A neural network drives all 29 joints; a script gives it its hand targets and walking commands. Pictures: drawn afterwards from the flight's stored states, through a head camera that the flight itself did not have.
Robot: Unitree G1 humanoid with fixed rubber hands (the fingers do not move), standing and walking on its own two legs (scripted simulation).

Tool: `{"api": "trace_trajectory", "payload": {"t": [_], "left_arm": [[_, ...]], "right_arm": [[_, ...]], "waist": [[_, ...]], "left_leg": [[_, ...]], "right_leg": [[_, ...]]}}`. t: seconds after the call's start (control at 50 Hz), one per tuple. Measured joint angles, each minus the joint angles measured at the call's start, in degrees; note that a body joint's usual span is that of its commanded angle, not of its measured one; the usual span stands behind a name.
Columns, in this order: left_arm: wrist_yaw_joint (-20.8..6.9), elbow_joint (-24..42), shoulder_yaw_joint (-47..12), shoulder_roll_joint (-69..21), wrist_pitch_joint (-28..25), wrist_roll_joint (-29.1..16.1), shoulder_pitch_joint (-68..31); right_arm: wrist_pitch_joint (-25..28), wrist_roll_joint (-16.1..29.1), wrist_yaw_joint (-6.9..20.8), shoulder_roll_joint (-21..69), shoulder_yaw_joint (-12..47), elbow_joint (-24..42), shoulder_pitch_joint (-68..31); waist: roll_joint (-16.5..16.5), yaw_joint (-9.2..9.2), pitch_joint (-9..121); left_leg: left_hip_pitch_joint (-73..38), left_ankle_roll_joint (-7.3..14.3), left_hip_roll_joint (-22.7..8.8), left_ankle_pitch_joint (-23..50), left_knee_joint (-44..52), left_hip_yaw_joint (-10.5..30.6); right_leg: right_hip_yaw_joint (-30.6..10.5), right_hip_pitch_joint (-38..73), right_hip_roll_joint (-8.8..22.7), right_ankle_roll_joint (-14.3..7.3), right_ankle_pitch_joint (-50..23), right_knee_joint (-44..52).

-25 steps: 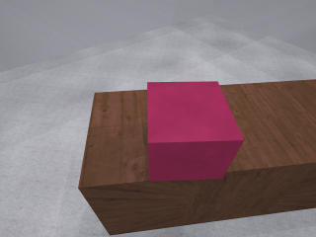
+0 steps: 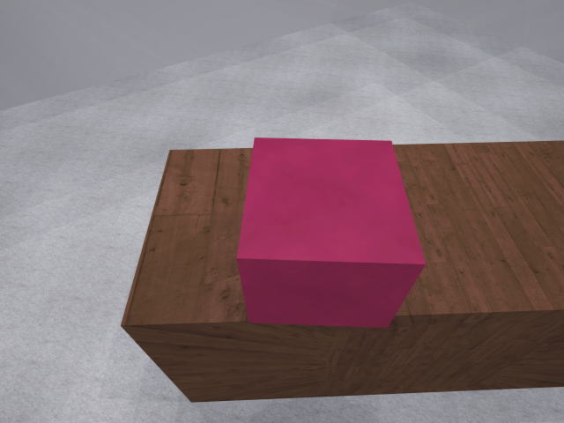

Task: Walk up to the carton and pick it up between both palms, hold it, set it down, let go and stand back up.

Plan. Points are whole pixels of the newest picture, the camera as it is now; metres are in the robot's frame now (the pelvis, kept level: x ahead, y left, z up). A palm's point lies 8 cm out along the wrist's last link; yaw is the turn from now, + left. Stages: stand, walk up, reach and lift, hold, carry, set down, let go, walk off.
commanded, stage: walk up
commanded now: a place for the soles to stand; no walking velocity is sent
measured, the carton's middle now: (320, 231) +0.45 -0.06 -0.03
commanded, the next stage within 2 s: reach and lift in 1.70 s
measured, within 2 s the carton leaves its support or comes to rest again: neither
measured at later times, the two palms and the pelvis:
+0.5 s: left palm out of the picture +0.01 +0.23 -0.13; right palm out of the picture +0.06 -0.24 -0.15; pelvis +0.03 -0.01 +0.00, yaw -2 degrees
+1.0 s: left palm out of the picture +0.00 +0.25 -0.14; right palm out of the picture +0.00 -0.21 -0.14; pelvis +0.02 +0.02 +0.01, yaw -5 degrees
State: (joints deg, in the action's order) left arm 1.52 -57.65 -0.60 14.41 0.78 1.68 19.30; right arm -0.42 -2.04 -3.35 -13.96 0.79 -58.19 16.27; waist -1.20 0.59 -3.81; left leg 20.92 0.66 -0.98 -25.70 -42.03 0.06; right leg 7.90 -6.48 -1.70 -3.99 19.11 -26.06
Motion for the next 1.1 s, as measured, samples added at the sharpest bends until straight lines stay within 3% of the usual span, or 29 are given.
{"api": "trace_trajectory", "payload": {"t": [0.08, 0.12, 0.16, 0.22, 0.24, 0.3, 0.34, 0.48, 0.68, 1.1], "left_arm": [[0.3, -1.0, -0.8, -1.4, 0.4, -0.1, 0.9], [0.3, -1.8, -1.1, -1.4, 0.6, -0.5, 1.0], [0.3, -2.2, -1.3, -1.4, 0.6, -0.9, 1.1], [0.6, -2.1, -1.6, -2.6, 1.0, -0.9, 1.9], [0.7, -2.4, -1.7, -3.0, 1.0, -0.8, 2.0], [0.2, -3.1, -2.2, -4.1, 0.0, -0.7, 1.8], [0.0, -3.4, -2.2, -4.2, -0.8, -0.9, 1.6], [0.6, -3.7, -1.5, -3.8, -1.9, -1.4, 0.4], [0.8, -5.3, -1.3, -3.4, -1.4, -1.7, 0.0], [0.5, -9.4, -2.8, -3.5, -2.1, -1.7, 0.5]], "right_arm": [[1.2, 0.2, 0.2, 1.5, 0.7, 2.2, -3.3], [1.6, 0.2, 0.2, 2.8, 1.0, 2.4, -4.7], [1.7, 0.3, 0.3, 3.9, 1.5, 2.8, -5.4], [1.2, 1.3, 0.5, 4.1, 1.5, 2.5, -6.3], [0.8, 1.5, 0.6, 3.9, 1.5, 2.1, -6.6], [0.4, 1.6, 1.0, 2.8, 1.6, 0.6, -6.7], [0.6, 1.6, 1.3, 2.3, 1.7, -0.3, -6.6], [0.9, 1.3, 1.1, 1.7, 1.9, -4.0, -7.0], [0.6, 1.2, 0.9, 2.4, 2.6, -7.4, -5.5], [1.5, 1.4, 1.2, 3.2, 3.0, -8.9, -2.2]], "waist": [[-0.2, 0.58, -1.4], [1.3, 0.72, -1.9], [3.2, 1.35, -1.6], [3.6, 1.36, 0.0], [3.4, 1.08, 0.3], [1.8, 0.15, 1.2], [1.2, -0.17, 1.6], [-0.2, -0.85, -0.3], [0.7, -0.93, 0.2], [1.4, -1.21, 0.7]], "left_leg": [[-1.8, 0.9, 0.2, 9.7, 7.5, -2.0], [-3.2, 1.2, 1.0, 14.8, 9.2, -2.3], [-4.2, 1.2, 1.9, 13.0, 9.3, -3.2], [-4.2, 1.4, 1.4, 10.7, 8.1, -4.3], [-4.4, 1.3, 1.3, 10.4, 8.0, -4.5], [-5.4, 0.6, 0.9, 11.2, 9.9, -4.1], [-6.0, 0.5, 0.9, 12.1, 11.7, -4.2], [-7.5, 0.4, 0.2, 14.1, 15.3, -4.9], [-9.1, 0.5, -0.5, 14.5, 16.4, -6.2], [-10.1, 2.7, 1.0, 15.5, 19.0, -9.2]], "right_leg": [[0.8, 1.0, -1.3, -0.3, 1.8, -1.5], [1.0, 1.2, -0.5, -0.1, 3.8, -4.1], [0.2, 0.5, 0.8, 1.4, 5.1, -7.0], [-2.9, -0.5, 0.7, 5.3, 6.6, -8.5], [-3.3, -0.1, 0.5, 4.8, 6.5, -7.8], [-3.0, 1.8, -0.3, 0.8, 4.1, -3.7], [-3.2, 2.4, -0.4, 0.1, 3.1, -1.9], [-4.0, 3.8, -1.1, 0.5, 0.4, 2.3], [-5.4, 5.3, -1.7, 0.5, -1.1, 4.4], [-8.2, 4.1, 0.2, 2.4, -1.8, 4.1]]}}
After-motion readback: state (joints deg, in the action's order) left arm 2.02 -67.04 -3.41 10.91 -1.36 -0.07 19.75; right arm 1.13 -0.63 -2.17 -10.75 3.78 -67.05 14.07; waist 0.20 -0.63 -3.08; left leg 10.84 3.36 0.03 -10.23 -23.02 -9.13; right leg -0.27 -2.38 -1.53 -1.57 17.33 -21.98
